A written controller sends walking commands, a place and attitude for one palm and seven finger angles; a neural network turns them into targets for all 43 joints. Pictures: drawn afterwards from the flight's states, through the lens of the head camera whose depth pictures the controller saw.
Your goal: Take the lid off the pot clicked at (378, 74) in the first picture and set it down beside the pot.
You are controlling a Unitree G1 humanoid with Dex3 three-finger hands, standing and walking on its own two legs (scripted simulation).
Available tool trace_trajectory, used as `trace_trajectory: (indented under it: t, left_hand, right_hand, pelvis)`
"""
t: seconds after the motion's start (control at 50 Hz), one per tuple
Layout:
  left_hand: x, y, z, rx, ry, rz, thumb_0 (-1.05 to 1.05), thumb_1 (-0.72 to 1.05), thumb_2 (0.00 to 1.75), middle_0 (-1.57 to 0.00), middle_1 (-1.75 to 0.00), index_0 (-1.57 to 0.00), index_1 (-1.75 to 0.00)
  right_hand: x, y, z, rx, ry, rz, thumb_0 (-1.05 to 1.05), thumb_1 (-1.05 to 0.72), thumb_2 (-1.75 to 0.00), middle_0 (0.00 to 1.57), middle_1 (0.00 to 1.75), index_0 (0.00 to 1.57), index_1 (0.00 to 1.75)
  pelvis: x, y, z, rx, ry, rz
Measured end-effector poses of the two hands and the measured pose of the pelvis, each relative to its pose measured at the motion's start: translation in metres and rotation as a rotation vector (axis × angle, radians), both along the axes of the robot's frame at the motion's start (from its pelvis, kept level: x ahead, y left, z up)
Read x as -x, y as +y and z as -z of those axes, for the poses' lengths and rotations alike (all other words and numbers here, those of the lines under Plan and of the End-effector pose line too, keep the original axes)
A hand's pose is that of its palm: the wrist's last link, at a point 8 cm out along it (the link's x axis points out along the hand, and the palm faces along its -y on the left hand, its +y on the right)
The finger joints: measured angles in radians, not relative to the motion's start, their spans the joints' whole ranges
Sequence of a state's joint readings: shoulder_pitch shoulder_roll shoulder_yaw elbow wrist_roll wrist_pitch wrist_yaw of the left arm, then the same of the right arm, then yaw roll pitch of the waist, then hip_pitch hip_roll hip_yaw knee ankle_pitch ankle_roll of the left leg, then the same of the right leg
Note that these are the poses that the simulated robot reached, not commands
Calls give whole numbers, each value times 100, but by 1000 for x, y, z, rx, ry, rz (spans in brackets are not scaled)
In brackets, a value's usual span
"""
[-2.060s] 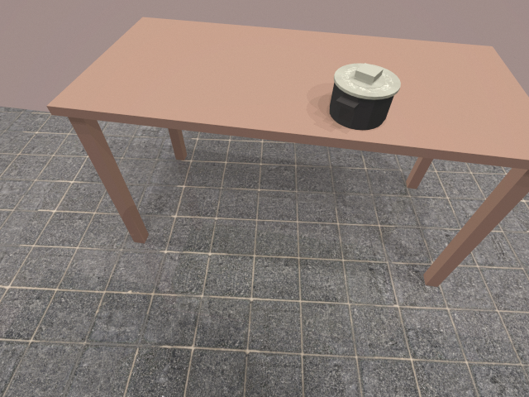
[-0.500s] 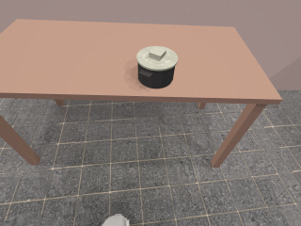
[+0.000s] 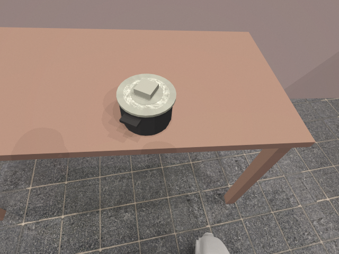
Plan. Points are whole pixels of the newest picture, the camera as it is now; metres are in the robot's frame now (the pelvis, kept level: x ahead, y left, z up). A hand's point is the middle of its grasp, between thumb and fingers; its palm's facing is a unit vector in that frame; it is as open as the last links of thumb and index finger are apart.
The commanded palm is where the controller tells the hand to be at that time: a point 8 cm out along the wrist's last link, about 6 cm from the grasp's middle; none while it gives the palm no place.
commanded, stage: come to a stop and stand still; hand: left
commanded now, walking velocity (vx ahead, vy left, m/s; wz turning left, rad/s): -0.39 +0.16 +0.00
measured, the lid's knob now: (146, 88) +0.52 +0.09 +0.08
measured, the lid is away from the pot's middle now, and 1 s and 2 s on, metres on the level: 0.00 0.00 0.00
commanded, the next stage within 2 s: none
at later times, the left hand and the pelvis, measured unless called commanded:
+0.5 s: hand out of the picture +0.10 +0.20 -0.18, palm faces +0.09 -0.95 -0.31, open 7.3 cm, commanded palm none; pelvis +0.02 -0.02 -0.02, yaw +3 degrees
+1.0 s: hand out of the picture +0.00 +0.28 -0.19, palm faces +0.02 -0.97 -0.22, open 7.4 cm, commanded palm none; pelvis -0.05 +0.09 -0.02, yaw -1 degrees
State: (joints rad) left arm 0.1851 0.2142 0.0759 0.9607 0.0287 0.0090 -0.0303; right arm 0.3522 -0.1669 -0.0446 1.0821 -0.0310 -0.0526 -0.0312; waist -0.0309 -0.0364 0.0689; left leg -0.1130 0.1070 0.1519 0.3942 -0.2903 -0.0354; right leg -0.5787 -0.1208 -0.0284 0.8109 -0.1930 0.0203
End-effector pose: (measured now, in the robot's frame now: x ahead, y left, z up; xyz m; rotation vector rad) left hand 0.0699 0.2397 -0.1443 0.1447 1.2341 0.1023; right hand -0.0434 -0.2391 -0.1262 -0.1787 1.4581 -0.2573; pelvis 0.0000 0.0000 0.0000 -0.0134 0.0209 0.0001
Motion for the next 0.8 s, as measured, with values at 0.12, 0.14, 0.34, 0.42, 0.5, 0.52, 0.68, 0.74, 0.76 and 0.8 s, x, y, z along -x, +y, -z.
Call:
trace_trajectory:
  t: [0.12, 0.14, 0.34, 0.42, 0.5, 0.52, 0.68, 0.74, 0.76, 0.8]
  left_hand:
    - [-73, -42, 9, -54, -61, 49, 1, 91, 90, -19, -30, -20, -30]
    - [-80, -50, 8, -56, -63, 51, 1, 91, 90, -19, -30, -20, -30]
    - [-73, -58, -10, -87, -82, -32, 0, 91, 90, -20, -30, -21, -30]
    - [-47, -30, -9, -120, -72, -66, 0, 91, 90, -20, -30, -21, -30]
    - [-19, 5, 0, -155, -64, -73, 1, 91, 90, -20, -30, -21, -30]
    - [-14, 14, 4, -161, -71, -79, 1, 91, 90, -20, -30, -21, -30]
    - [43, 50, 14, -179, -61, -93, 1, 91, 90, -20, -30, -20, -30]
    - [74, 54, 19, -166, -24, -116, 1, 91, 90, -20, -30, -20, -30]
    - [82, 56, 21, -158, -2, -124, 1, 91, 90, -20, -30, -20, -30]
    - [93, 62, 26, -144, 36, -118, 1, 91, 90, -20, -30, -21, -30]
  right_hand:
    - [-14, -33, 32, -59, 102, 51, 0, -92, -90, 21, 30, 20, 30]
    - [-22, -38, 35, -60, 108, 54, 1, -92, -90, 21, 30, 20, 30]
    - [-141, -56, 34, -50, -92, -79, 1, -92, -90, 20, 30, 20, 30]
    - [-180, -45, 24, -39, -218, -135, 1, -92, -90, 20, 30, 20, 30]
    - [-198, -24, 12, -26, -360, -178, 1, -92, -90, 20, 30, 20, 30]
    - [-200, -19, 13, -19, -401, -190, 0, -92, -90, 20, 30, 20, 30]
    - [-196, 23, 24, -62, -498, -203, 1, -91, -90, 20, 30, 20, 30]
    - [-185, 40, 31, -77, -469, -214, 1, -91, -90, 20, 30, 20, 30]
    - [-177, 45, 32, -77, -455, -214, 1, -91, -90, 20, 30, 20, 30]
    - [-153, 55, 31, -73, -428, -197, 1, -91, -90, 20, 30, 20, 30]
  pelvis:
    - [-49, -41, 23, -29, -2, -10]
    - [-53, -44, 23, -19, -8, -14]
    - [-46, -44, 10, -35, -23, -36]
    - [-34, -34, 12, -31, -29, -41]
    - [-23, -17, 21, -40, -45, -51]
    - [-22, -11, 27, -28, -46, -58]
    - [-1, 18, 45, -37, -110, -17]
    - [12, 31, 47, -19, -88, -32]
    - [16, 36, 47, -16, -80, -32]
    - [24, 47, 45, -12, -67, -30]
